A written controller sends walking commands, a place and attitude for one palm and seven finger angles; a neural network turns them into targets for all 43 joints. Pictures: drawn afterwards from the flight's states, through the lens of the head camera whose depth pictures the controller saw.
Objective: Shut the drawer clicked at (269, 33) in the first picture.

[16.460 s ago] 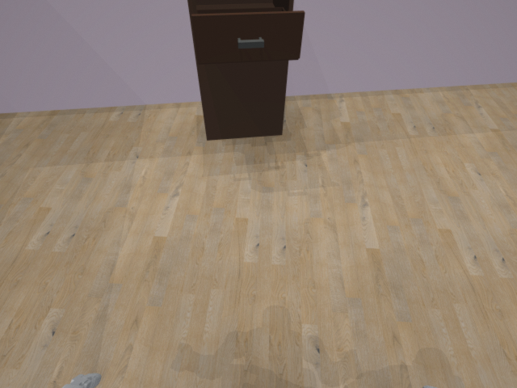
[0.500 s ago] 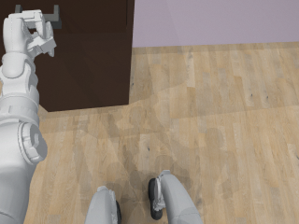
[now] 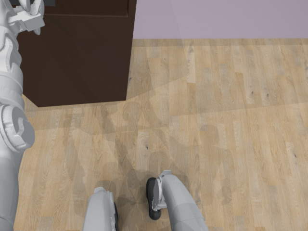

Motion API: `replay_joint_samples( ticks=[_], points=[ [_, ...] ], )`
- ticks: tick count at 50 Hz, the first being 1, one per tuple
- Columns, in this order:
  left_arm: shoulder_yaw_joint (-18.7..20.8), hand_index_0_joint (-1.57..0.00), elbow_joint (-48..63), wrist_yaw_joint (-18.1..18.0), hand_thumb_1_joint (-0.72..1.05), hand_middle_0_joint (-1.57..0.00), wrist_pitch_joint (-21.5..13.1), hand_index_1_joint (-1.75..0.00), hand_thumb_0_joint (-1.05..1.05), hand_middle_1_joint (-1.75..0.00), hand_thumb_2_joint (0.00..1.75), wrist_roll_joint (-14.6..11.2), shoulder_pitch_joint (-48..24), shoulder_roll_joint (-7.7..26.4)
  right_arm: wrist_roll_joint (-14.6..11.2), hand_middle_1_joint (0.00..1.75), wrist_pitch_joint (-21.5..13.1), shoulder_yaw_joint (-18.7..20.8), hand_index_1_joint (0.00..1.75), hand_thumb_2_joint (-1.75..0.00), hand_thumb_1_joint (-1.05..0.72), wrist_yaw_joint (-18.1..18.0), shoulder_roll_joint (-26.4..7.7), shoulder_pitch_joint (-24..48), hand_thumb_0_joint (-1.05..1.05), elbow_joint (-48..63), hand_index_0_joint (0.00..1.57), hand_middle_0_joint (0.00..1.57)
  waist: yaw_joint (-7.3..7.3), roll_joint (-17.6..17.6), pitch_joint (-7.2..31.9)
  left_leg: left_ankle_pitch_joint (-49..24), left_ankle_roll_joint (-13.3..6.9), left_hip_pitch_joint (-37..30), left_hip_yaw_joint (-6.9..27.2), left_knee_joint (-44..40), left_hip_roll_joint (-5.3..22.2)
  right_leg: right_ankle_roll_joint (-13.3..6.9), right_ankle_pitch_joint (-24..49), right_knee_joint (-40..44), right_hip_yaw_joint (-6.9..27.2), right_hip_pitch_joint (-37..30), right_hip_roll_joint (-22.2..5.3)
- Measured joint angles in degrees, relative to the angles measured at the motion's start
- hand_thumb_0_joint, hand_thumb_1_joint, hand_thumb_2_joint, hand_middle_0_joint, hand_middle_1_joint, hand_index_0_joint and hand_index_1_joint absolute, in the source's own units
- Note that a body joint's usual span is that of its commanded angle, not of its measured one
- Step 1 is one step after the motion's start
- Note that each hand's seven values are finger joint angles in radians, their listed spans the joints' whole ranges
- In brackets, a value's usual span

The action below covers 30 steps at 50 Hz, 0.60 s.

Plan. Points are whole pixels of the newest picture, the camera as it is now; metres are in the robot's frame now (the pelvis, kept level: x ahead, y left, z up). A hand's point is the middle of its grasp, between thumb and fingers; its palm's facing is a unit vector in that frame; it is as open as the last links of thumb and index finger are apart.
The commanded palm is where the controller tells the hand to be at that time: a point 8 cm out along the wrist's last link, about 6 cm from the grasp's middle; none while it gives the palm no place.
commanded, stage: pull the fist back off the drawer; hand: left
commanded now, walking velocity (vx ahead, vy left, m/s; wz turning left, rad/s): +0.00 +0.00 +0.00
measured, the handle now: out of the picture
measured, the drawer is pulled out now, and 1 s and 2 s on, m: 0.00 0.00 0.00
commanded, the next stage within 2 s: draw the hand back to the body in 0.76 s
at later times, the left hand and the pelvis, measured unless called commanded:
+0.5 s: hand (38, 14) +0.59 +0.17 +0.08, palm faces +0.01 -1.00 -0.04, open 3.0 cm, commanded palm +0.57 +0.18 +0.08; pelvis -0.01 +0.00 -0.01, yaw -1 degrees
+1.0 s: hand (30, 23) +0.56 +0.17 +0.09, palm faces +0.00 -1.00 -0.05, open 3.2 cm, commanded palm +0.50 +0.21 +0.11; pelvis +0.04 +0.00 +0.04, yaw -2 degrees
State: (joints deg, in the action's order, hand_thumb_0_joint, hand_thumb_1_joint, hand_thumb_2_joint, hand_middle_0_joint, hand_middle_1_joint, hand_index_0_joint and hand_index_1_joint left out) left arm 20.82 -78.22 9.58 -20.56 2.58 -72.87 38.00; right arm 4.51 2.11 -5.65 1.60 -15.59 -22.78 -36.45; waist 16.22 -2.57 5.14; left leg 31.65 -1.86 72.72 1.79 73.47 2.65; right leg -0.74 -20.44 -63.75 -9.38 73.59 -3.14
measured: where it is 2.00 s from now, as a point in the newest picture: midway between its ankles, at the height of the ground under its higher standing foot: (133, 217)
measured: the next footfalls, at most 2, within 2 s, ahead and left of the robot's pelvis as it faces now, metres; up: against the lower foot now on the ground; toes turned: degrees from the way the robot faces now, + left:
none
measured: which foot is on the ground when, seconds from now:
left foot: down 0.00-1.00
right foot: down 0.00-1.00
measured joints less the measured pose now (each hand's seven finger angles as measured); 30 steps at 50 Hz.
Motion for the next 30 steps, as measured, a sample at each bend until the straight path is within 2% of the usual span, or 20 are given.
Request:
replay_joint_samples(
  ticks=[5, 15, 25, 30],
  points=[
    [-1.5, -1.4, -0.7, -0.4, 0.52, -1.4, 0.9, -1.6, -0.01, -1.6, 0.91, -0.1, -2.0, 0.9, 0.0, 0.3, -1.0, -0.2, 0.3, -0.9, -0.91, -0.3, -0.2, 0.1, 0.0, -0.6, 0.21, 0.2, 0.5, 0.2, 0.0, -0.5, 0.0, 1.3, 0.4, 0.5, -0.1, -0.1, 0.4, -0.2, -0.3, 1.0, -0.1],
    [-1.2, -1.4, -1.2, -0.1, 0.53, -1.4, 2.3, -1.6, -0.01, -1.6, 0.9, 1.0, -4.1, 2.7, 0.1, 0.3, -1.8, -0.6, 0.3, -0.9, -0.91, -0.1, -0.4, -0.4, 0.0, 0.2, 0.21, 0.2, 1.52, 0.2, -0.2, -1.0, 0.0, 3.3, 0.4, 1.5, -0.1, -0.2, 1.1, -0.9, 0.0, 2.9, 0.2],
    [1.6, -1.4, 2.2, 0.0, 0.62, -1.4, 2.3, -1.6, -0.02, -1.6, 0.89, 0.6, -0.2, 1.0, -0.2, 0.3, -0.9, -0.6, 0.3, -0.9, -0.91, 0.8, 0.0, -0.9, 0.0, 1.2, 0.21, 0.2, 0.94, 0.1, -0.4, -0.8, -0.3, 1.8, -0.6, 1.0, 0.4, 0.0, 1.4, -0.5, 1.1, 2.0, 0.9],
    [3.3, -1.4, 6.1, -0.4, 0.69, -1.4, 1.7, -1.6, -0.01, -1.6, 0.88, -0.6, 4.8, -1.4, -0.6, 0.3, -0.1, 0.0, 0.3, -0.9, -0.91, 1.2, 0.3, -1.1, 0.0, 2.0, 0.21, 0.2, 0.17, -0.2, -0.2, -0.5, -0.4, -0.7, -1.7, -0.5, 0.7, 0.3, 1.2, 0.5, 2.2, 0.2, 1.3]
  ],
)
